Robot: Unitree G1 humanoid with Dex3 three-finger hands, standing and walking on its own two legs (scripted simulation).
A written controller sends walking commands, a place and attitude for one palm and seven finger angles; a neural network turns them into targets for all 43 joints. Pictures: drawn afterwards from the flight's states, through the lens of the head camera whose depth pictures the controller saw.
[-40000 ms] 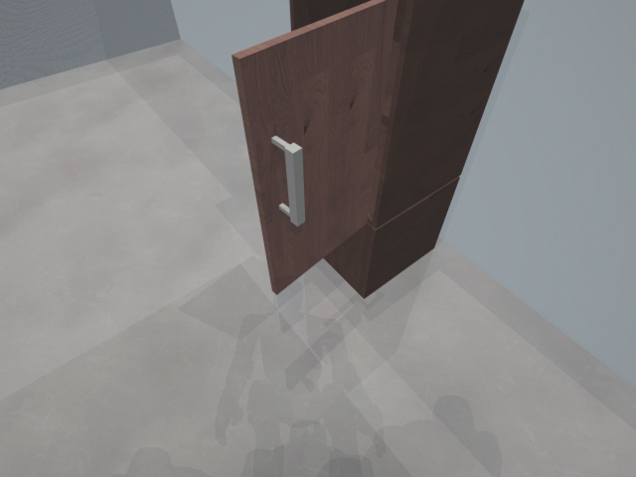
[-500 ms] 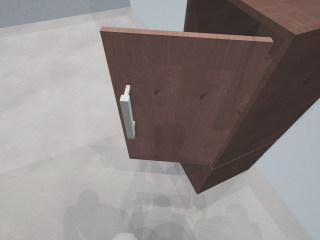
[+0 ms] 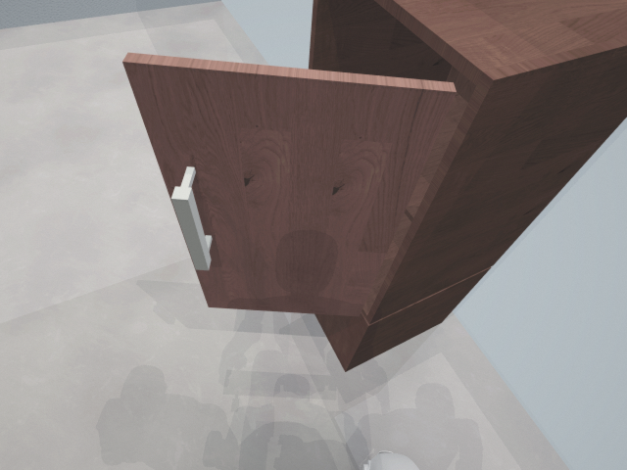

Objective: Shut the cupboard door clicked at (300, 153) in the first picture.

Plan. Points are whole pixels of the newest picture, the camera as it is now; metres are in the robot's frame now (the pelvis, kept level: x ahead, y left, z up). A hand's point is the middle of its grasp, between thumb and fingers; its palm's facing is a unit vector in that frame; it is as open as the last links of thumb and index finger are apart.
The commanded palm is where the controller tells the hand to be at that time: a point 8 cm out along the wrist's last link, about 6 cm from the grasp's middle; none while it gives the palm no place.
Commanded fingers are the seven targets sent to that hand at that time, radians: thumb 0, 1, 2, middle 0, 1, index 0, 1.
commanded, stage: come to a stop and stand still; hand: left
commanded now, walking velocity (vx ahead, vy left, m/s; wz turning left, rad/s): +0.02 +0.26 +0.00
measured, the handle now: (196, 222) +0.43 +0.20 +0.01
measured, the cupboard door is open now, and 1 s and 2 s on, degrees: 61 61 61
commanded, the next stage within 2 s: none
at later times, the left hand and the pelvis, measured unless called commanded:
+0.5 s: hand out of the picture +0.01 +0.19 -0.20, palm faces +0.05 -0.97 -0.24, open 7.3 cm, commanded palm none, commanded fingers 0.00 0.90 0.90 -0.20 -0.30 -0.20 -0.30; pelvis -0.01 -0.01 -0.02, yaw +0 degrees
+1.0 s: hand out of the picture +0.05 +0.22 -0.18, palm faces -0.03 -0.97 -0.25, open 7.4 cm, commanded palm none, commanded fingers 0.00 0.90 0.90 -0.20 -0.30 -0.20 -0.30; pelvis +0.02 +0.03 -0.01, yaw -2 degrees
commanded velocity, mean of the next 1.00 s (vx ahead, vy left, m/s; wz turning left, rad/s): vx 0.01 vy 0.08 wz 0.00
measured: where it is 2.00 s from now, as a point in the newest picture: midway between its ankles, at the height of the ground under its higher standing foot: outside the picture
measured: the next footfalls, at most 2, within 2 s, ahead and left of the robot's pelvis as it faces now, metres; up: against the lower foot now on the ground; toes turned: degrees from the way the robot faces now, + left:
right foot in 0.08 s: +0.04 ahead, -0.13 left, +0.00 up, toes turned -1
left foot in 0.42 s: +0.04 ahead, +0.06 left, +0.00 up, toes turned +4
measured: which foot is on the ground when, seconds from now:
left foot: down 0.00-0.08, up 0.10-0.40, down 0.42-1.00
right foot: up 0.00-0.06, down 0.08-1.00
